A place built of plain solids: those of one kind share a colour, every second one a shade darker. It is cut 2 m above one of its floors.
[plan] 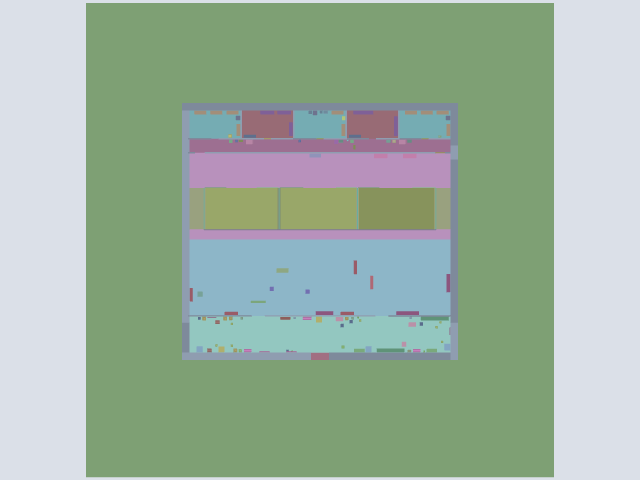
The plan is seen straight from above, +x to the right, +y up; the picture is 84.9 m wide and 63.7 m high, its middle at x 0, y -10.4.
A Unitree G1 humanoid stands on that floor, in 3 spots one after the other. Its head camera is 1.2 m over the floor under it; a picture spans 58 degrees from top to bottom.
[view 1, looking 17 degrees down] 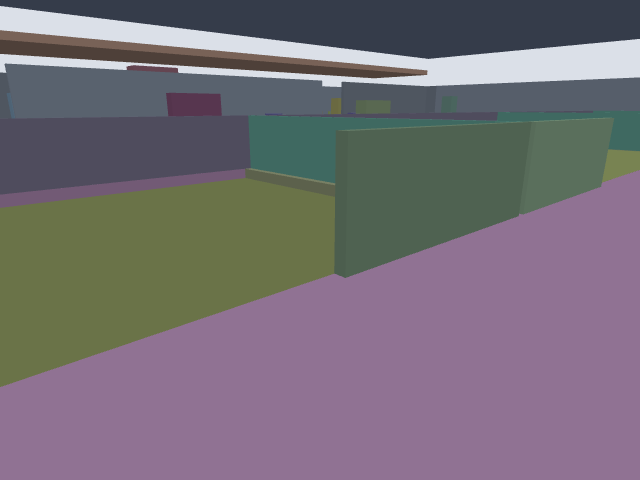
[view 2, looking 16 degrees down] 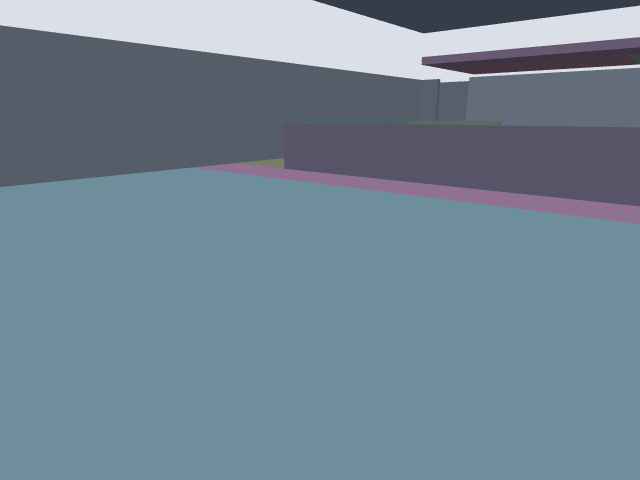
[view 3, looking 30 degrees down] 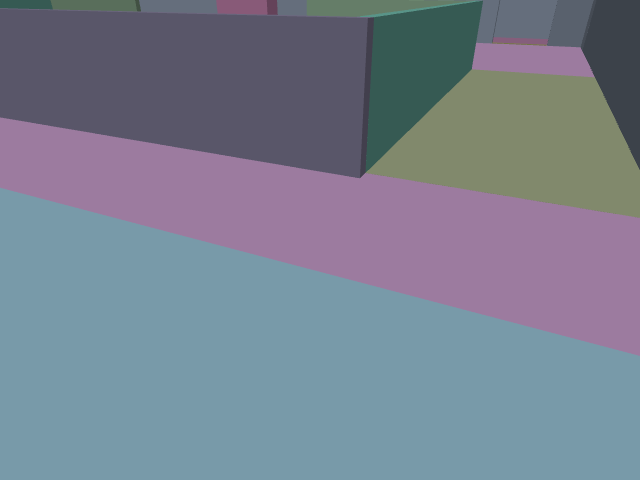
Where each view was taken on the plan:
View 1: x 10.00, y -1.31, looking -132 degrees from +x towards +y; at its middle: floor_plot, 4.75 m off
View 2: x -8.19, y -16.42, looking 130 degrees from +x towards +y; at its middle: floor_yard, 4.35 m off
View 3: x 16.43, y -11.92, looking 115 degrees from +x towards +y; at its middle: floor_walkway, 2.40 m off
